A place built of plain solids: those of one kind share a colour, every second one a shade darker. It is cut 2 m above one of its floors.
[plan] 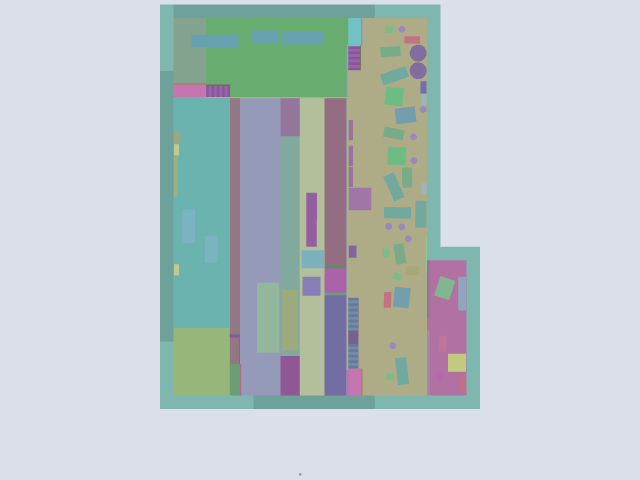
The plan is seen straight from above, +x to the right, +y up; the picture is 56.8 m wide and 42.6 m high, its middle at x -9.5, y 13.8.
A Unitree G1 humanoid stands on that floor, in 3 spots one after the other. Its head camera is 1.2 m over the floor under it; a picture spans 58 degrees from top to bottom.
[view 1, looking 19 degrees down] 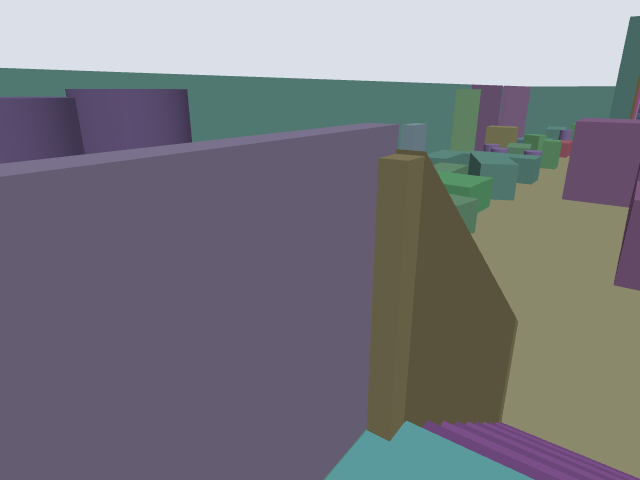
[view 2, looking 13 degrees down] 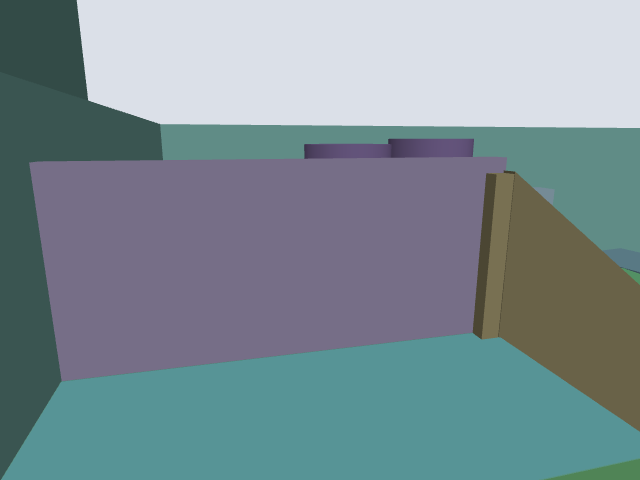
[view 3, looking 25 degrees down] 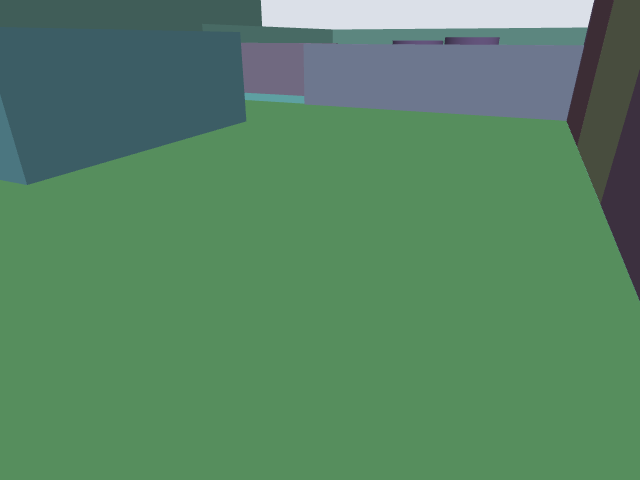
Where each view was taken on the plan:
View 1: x -6.47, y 32.29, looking -54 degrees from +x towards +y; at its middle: rail_chainland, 1.13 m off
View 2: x -8.10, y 32.70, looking -14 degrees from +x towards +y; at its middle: rail_chainland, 2.38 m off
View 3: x -15.18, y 27.22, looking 24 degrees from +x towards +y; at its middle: floor_chainfloor0a_floorboards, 2.84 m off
